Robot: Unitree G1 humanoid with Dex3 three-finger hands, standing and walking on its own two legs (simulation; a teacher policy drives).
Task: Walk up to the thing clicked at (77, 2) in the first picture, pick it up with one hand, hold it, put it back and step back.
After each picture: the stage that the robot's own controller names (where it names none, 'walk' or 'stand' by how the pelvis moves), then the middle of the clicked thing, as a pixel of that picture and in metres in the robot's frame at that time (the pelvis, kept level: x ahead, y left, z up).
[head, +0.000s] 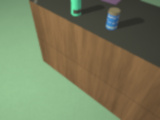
stand; (76, 5) +1.02 +0.04 -0.02
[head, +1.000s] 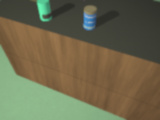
walk; (44, 9) +0.88 +0.19 -0.01
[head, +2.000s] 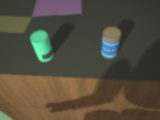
stand; (42, 46) +0.51 +0.17 +0.02
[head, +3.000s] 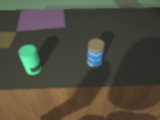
stand; (30, 60) +0.48 +0.23 +0.00
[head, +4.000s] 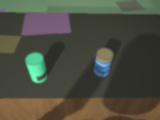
stand; (37, 68) +0.45 +0.20 -0.02
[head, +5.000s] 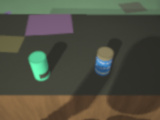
stand; (39, 66) +0.47 +0.20 -0.02
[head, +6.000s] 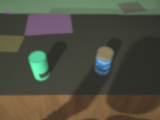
stand; (39, 66) +0.47 +0.19 -0.02
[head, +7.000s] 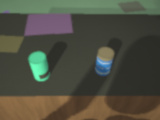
stand; (39, 66) +0.46 +0.19 -0.02
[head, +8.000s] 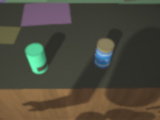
rise first; (37, 59) +0.47 +0.20 -0.02
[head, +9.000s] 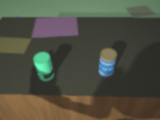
go down; (44, 66) +0.47 +0.21 -0.02
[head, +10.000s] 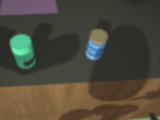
go down; (23, 52) +0.47 +0.19 +0.01
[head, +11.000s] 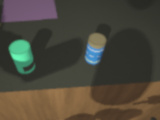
approach; (23, 57) +0.46 +0.20 +0.01
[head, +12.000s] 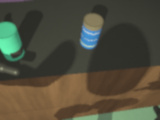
close in; (9, 42) +0.47 +0.21 +0.05
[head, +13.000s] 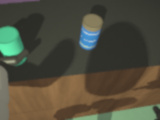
lift; (11, 47) +0.46 +0.20 +0.05
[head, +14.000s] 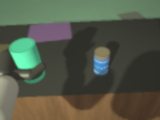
lift; (28, 61) +0.33 +0.17 +0.19
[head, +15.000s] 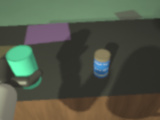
hold; (25, 68) +0.33 +0.18 +0.16
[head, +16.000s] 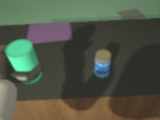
hold; (25, 62) +0.33 +0.17 +0.18
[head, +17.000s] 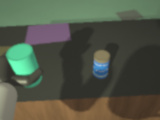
hold; (25, 66) +0.33 +0.17 +0.17
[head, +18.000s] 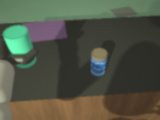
crouch; (21, 47) +0.40 +0.19 +0.18
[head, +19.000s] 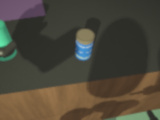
lower; (0, 41) +0.47 +0.22 +0.09
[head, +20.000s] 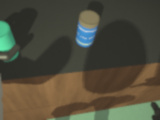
lower; (3, 42) +0.47 +0.21 +0.06
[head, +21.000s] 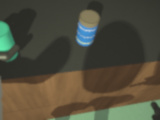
lower; (2, 42) +0.47 +0.21 +0.06
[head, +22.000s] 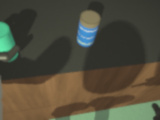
lower; (2, 43) +0.47 +0.21 +0.06
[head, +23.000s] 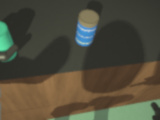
rest; (0, 42) +0.47 +0.21 +0.06
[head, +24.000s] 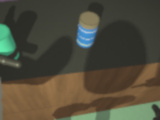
withdraw; (3, 45) +0.47 +0.21 +0.05
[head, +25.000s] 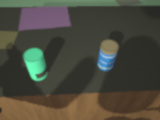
sink last; (36, 65) +0.44 +0.19 +0.02
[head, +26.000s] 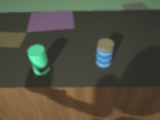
stand; (39, 60) +0.48 +0.21 +0.02
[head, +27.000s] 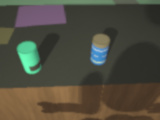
stand; (30, 58) +0.47 +0.21 +0.03
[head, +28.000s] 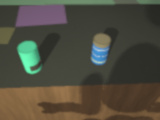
stand; (30, 57) +0.47 +0.21 +0.04
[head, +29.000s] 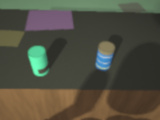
stand; (39, 61) +0.47 +0.20 +0.00
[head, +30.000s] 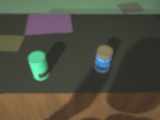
stand; (39, 66) +0.47 +0.20 -0.02
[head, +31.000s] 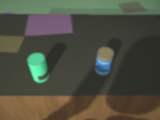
stand; (38, 68) +0.46 +0.20 -0.02
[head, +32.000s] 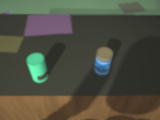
stand; (38, 68) +0.46 +0.20 -0.02
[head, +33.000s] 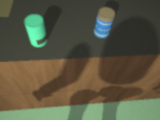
walk; (36, 31) +0.54 +0.18 +0.00
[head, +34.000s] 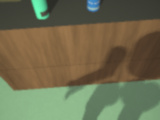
walk; (40, 6) +0.78 +0.24 +0.00
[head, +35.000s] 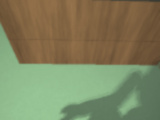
stand; out of the picture +1.09 +0.21 +0.00
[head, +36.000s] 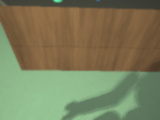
stand; out of the picture +1.06 +0.18 -0.01
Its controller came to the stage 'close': yes
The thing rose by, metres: 0.21
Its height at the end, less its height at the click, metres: +0.00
